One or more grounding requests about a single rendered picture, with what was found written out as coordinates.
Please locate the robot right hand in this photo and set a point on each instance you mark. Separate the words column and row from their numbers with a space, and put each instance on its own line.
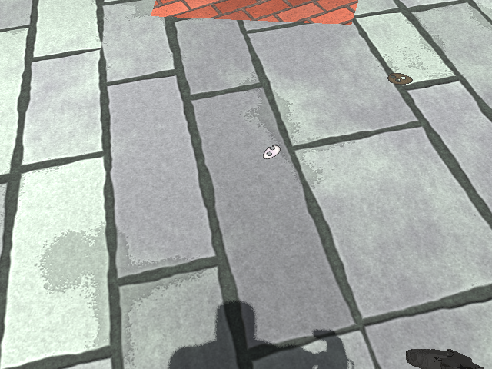
column 437, row 359

